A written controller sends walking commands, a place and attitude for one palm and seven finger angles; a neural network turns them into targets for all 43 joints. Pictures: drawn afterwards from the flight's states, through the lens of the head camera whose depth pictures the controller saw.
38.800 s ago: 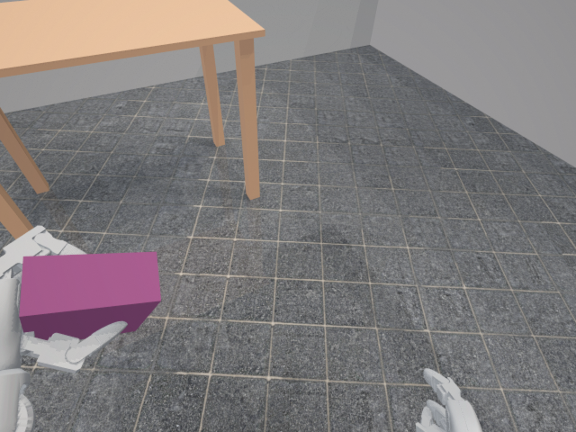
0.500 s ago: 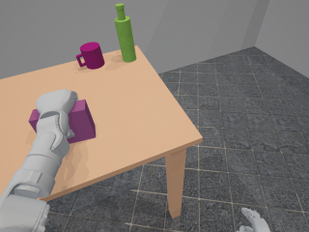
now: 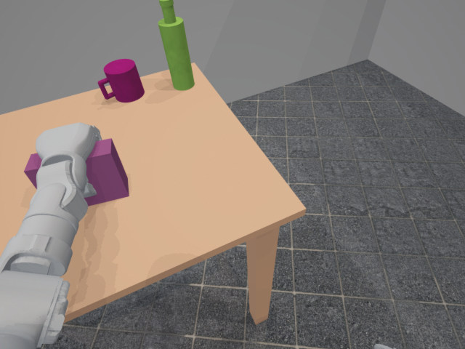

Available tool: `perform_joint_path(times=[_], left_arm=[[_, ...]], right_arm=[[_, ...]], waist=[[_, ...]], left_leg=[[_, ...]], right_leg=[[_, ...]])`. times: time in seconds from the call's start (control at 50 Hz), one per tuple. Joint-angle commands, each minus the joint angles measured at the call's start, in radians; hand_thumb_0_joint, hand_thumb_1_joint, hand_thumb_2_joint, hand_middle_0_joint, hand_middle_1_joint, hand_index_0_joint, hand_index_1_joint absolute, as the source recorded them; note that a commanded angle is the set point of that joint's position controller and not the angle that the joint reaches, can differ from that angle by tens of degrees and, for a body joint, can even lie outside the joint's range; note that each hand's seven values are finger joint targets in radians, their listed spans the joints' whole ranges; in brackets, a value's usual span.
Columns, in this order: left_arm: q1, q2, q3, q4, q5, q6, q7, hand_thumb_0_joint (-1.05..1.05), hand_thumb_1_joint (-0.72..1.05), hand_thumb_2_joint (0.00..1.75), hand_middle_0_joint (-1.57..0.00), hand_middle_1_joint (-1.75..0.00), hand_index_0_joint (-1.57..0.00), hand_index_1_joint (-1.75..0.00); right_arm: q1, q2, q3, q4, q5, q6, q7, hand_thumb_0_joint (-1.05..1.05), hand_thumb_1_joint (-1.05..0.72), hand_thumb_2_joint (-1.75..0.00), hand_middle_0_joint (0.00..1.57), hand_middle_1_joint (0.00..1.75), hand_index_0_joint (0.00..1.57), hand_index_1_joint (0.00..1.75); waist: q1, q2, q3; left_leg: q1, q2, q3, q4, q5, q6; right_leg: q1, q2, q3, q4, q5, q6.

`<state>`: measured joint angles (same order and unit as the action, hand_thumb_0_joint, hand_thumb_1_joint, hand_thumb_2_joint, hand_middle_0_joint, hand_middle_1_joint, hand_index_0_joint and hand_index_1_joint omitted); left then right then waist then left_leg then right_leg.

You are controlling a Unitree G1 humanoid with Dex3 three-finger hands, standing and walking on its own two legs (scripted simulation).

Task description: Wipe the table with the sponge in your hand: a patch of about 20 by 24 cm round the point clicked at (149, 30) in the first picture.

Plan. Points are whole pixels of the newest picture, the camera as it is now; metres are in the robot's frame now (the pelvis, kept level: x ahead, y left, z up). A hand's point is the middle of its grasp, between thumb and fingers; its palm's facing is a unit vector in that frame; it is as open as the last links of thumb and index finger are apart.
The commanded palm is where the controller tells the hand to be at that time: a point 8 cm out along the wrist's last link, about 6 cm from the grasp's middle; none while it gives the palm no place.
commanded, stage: slide back across to the first lane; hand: left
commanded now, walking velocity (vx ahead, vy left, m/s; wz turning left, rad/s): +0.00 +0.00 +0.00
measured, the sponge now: (86, 183) +0.39 +0.31 +0.08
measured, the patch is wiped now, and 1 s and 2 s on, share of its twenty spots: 0.90 0.90 0.90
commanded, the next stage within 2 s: wipe back along the first lane in 0.60 s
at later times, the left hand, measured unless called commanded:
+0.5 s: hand (36, 176) +0.37 +0.37 +0.12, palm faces -0.08 -0.02 -1.00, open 9.5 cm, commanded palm +0.35 +0.37 +0.18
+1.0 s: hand (32, 185) +0.35 +0.37 +0.12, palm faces -0.03 -0.03 -1.00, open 9.5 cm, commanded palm +0.32 +0.36 +0.17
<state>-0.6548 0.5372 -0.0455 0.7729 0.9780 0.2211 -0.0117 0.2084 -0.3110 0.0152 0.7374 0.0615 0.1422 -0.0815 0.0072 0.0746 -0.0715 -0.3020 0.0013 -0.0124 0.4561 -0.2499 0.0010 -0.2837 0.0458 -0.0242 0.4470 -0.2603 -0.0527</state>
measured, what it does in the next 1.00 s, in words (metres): stands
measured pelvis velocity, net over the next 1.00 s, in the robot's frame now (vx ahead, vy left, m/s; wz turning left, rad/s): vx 0.02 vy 0.04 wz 0.02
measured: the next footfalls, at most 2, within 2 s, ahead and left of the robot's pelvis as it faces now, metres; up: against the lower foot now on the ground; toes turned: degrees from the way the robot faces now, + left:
none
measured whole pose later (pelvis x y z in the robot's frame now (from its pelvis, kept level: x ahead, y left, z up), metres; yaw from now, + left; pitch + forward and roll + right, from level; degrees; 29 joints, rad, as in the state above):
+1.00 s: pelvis +0.02 +0.04 +0.00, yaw +1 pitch +4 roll -1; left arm -0.35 0.58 0.01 0.32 0.93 0.31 -0.07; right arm 0.13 -0.30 0.02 0.68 0.05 0.15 -0.05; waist 0.06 0.09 -0.02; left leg -0.22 -0.05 -0.02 0.40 -0.25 0.05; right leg -0.18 0.00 -0.03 0.37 -0.26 0.00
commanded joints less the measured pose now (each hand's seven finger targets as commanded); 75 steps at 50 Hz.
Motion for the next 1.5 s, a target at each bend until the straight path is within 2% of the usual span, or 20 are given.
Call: perform_joint_path(times=[0.0, 0.18, 0.26, 0.42, 0.48, 0.52, 0.58, 0.62, 0.68, 0.74, 0.78, 0.8, 1.0, 1.08, 1.1, 1.18, 1.2, 1.28, 1.4, 1.48], left_arm=[[-0.251, 0.335, 0.094, -0.091, 0.04, 0.021, 0.05, 0.0, 0.1, 1.3, -1.2, -1.6, -1.2, -1.6], [-0.199, 0.379, 0.146, -0.307, 0.018, 0.082, 0.051, 0.0, 0.1, 1.3, -1.2, -1.6, -1.2, -1.6], [-0.192, 0.386, 0.142, -0.355, 0.017, 0.115, 0.033, 0.0, 0.1, 1.3, -1.2, -1.6, -1.2, -1.6], [-0.197, 0.368, 0.122, -0.447, -0.001, 0.071, -0.045, 0.0, 0.1, 1.3, -1.2, -1.6, -1.2, -1.6], [-0.192, 0.413, 0.165, -0.477, -0.005, 0.043, -0.063, 0.0, 0.1, 1.3, -1.2, -1.6, -1.2, -1.6], [-0.206, 0.366, 0.122, -0.482, -0.004, 0.03, -0.069, 0.0, 0.1, 1.3, -1.2, -1.6, -1.2, -1.6], [-0.174, 0.44, 0.197, -0.491, 0.002, 0.018, -0.064, 0.0, 0.1, 1.3, -1.2, -1.6, -1.2, -1.6], [-0.152, 0.399, 0.172, -0.489, -0.001, 0.012, -0.059, 0.0, 0.1, 1.3, -1.2, -1.6, -1.2, -1.6], [-0.128, 0.453, 0.228, -0.511, -0.009, 0.009, -0.051, 0.0, 0.1, 1.3, -1.2, -1.6, -1.2, -1.6], [-0.077, 0.367, 0.169, -0.549, -0.021, 0.009, -0.047, 0.0, 0.1, 1.3, -1.2, -1.6, -1.2, -1.6], [-0.022, 0.388, 0.204, -0.552, -0.026, 0.025, -0.043, 0.0, 0.1, 1.3, -1.2, -1.6, -1.2, -1.6], [-0.028, 0.334, 0.154, -0.572, -0.031, 0.03, -0.044, 0.0, 0.1, 1.3, -1.2, -1.6, -1.2, -1.6], [0.052, 0.262, 0.096, -0.618, -0.035, 0.104, -0.039, 0.0, 0.1, 1.3, -1.2, -1.6, -1.2, -1.6], [0.089, 0.309, 0.138, -0.589, -0.03, 0.121, -0.044, 0.0, 0.1, 1.3, -1.2, -1.6, -1.2, -1.6], [0.07, 0.245, 0.077, -0.604, -0.034, 0.122, -0.05, 0.0, 0.1, 1.3, -1.2, -1.6, -1.2, -1.6], [0.132, 0.285, 0.121, -0.626, -0.027, 0.122, -0.054, 0.0, 0.1, 1.3, -1.2, -1.6, -1.2, -1.6], [0.153, 0.212, 0.062, -0.639, -0.039, 0.122, -0.059, 0.0, 0.1, 1.3, -1.2, -1.6, -1.2, -1.6], [0.254, 0.274, 0.138, -0.631, -0.053, 0.127, -0.057, 0.0, 0.1, 1.3, -1.2, -1.6, -1.2, -1.6], [0.384, 0.206, 0.113, -0.761, -0.084, 0.144, -0.05, 0.0, 0.1, 1.3, -1.2, -1.6, -1.2, -1.6], [0.489, 0.227, 0.156, -0.783, -0.107, 0.168, -0.042, 0.0, 0.1, 1.3, -1.2, -1.6, -1.2, -1.6]], right_arm=[[-0.083, -0.132, -0.04, -0.134, 0.002, -0.028, -0.003, 0.0, -0.9, -0.9, 0.2, 0.3, 0.2, 0.3], [-0.171, -0.127, -0.033, -0.18, -0.001, -0.02, 0.006, 0.0, -0.9, -0.9, 0.2, 0.3, 0.2, 0.3], [-0.183, -0.128, -0.031, -0.178, -0.002, -0.025, 0.006, 0.0, -0.9, -0.9, 0.2, 0.3, 0.2, 0.3], [-0.165, -0.129, -0.035, -0.182, -0.005, -0.034, -0.004, 0.0, -0.9, -0.9, 0.2, 0.3, 0.2, 0.3], [-0.162, -0.135, -0.037, -0.189, -0.009, -0.037, -0.005, 0.0, -0.9, -0.9, 0.2, 0.3, 0.2, 0.3], [-0.148, -0.132, -0.04, -0.18, -0.009, -0.038, -0.005, 0.0, -0.9, -0.9, 0.2, 0.3, 0.2, 0.3], [-0.144, -0.14, -0.042, -0.183, -0.014, -0.038, -0.001, 0.0, -0.9, -0.9, 0.2, 0.3, 0.2, 0.3], [-0.135, -0.133, -0.045, -0.176, -0.013, -0.039, 0.004, 0.0, -0.9, -0.9, 0.2, 0.3, 0.2, 0.3], [-0.14, -0.14, -0.045, -0.183, -0.017, -0.037, 0.01, 0.0, -0.9, -0.9, 0.2, 0.3, 0.2, 0.3], [-0.141, -0.131, -0.049, -0.188, -0.017, -0.038, 0.019, 0.0, -0.9, -0.9, 0.2, 0.3, 0.2, 0.3], [-0.156, -0.138, -0.048, -0.195, -0.016, -0.036, 0.024, 0.0, -0.9, -0.9, 0.2, 0.3, 0.2, 0.3], [-0.158, -0.128, -0.045, -0.2, -0.014, -0.037, 0.026, 0.0, -0.9, -0.9, 0.2, 0.3, 0.2, 0.3], [-0.213, -0.12, -0.032, -0.208, -0.01, -0.04, 0.025, 0.0, -0.9, -0.9, 0.2, 0.3, 0.2, 0.3], [-0.233, -0.127, -0.027, -0.207, -0.008, -0.034, 0.02, 0.0, -0.9, -0.9, 0.2, 0.3, 0.2, 0.3], [-0.232, -0.119, -0.023, -0.211, -0.008, -0.038, 0.017, 0.0, -0.9, -0.9, 0.2, 0.3, 0.2, 0.3], [-0.25, -0.121, -0.022, -0.223, -0.009, -0.036, 0.019, 0.0, -0.9, -0.9, 0.2, 0.3, 0.2, 0.3], [-0.251, -0.109, -0.02, -0.231, -0.008, -0.04, 0.02, 0.0, -0.9, -0.9, 0.2, 0.3, 0.2, 0.3], [-0.262, -0.119, -0.02, -0.234, -0.01, -0.037, 0.022, 0.0, -0.9, -0.9, 0.2, 0.3, 0.2, 0.3], [-0.282, -0.107, -0.023, -0.253, -0.009, -0.043, 0.033, 0.0, -0.9, -0.9, 0.2, 0.3, 0.2, 0.3], [-0.3, -0.115, -0.024, -0.253, -0.009, -0.044, 0.036, 0.0, -0.9, -0.9, 0.2, 0.3, 0.2, 0.3]], waist=[[0.023, -0.114, -0.222], [0.06, -0.04, -0.244], [0.053, -0.041, -0.237], [0.024, 0.0, -0.249], [0.03, 0.001, -0.269], [0.015, -0.002, -0.266], [0.039, 0.021, -0.299], [0.035, 0.019, -0.294], [0.05, 0.008, -0.319], [0.047, 0.017, -0.318], [0.059, -0.008, -0.319], [0.049, -0.004, -0.308], [0.051, -0.036, -0.221], [0.061, -0.048, -0.175], [0.048, -0.059, -0.184], [0.069, -0.026, -0.18], [0.061, -0.044, -0.179], [0.079, -0.061, -0.157], [0.083, -0.064, -0.177], [0.093, -0.091, -0.139]], left_leg=[[0.001, -0.064, 0.037, -0.04, 0.216, 0.052], [0.078, -0.061, 0.027, -0.068, 0.305, 0.052], [0.115, -0.06, 0.027, -0.071, 0.34, 0.053], [0.209, -0.052, 0.003, -0.052, 0.461, 0.051], [0.23, -0.049, -0.008, -0.042, 0.511, 0.051], [0.246, -0.046, -0.014, -0.033, 0.553, 0.044], [0.26, -0.041, -0.022, -0.022, 0.63, 0.037], [0.26, -0.041, -0.023, -0.016, 0.667, 0.029], [0.257, -0.039, -0.028, -0.017, 0.679, 0.027], [0.272, -0.036, -0.031, -0.014, 0.711, 0.02], [0.261, -0.034, -0.032, -0.019, 0.684, 0.024], [0.258, -0.034, -0.032, -0.02, 0.687, 0.023], [0.207, -0.041, -0.023, -0.063, 0.461, 0.037], [0.178, -0.042, -0.019, -0.08, 0.374, 0.041], [0.179, -0.046, -0.01, -0.078, 0.369, 0.044], [0.177, -0.043, -0.015, -0.078, 0.367, 0.042], [0.178, -0.046, -0.009, -0.073, 0.374, 0.045], [0.151, -0.047, -0.005, -0.068, 0.356, 0.043], [0.163, -0.046, 0.002, -0.042, 0.436, 0.043], [0.145, -0.045, 0.003, -0.036, 0.407, 0.041]], right_leg=[[0.209, -0.018, 0.052, -0.044, 0.321, 0.009], [0.259, -0.012, 0.04, -0.054, 0.35, -0.007], [0.265, -0.009, 0.027, -0.059, 0.367, -0.008], [0.226, -0.005, 0.006, -0.065, 0.41, -0.013], [0.22, -0.002, 0.01, -0.071, 0.426, -0.017], [0.198, -0.005, -0.001, -0.063, 0.422, -0.012], [0.209, -0.002, 0.005, -0.062, 0.451, -0.019], [0.205, -0.005, -0.004, -0.053, 0.457, -0.014], [0.226, -0.003, 0.002, -0.056, 0.469, -0.017], [0.216, -0.005, -0.008, -0.05, 0.462, -0.011], [0.223, -0.001, -0.002, -0.056, 0.453, -0.013], [0.22, -0.007, -0.009, -0.05, 0.447, -0.008], [0.214, -0.004, -0.011, -0.068, 0.323, -0.014], [0.214, -0.001, 0.001, -0.084, 0.289, -0.019], [0.221, -0.007, -0.006, -0.078, 0.296, -0.013], [0.227, -0.003, 0.007, -0.079, 0.297, -0.021], [0.232, -0.007, -0.004, -0.071, 0.305, -0.015], [0.246, -0.007, 0.015, -0.07, 0.337, -0.014], [0.268, -0.012, 0.012, -0.04, 0.427, -0.006], [0.259, -0.007, 0.031, -0.038, 0.447, -0.004]])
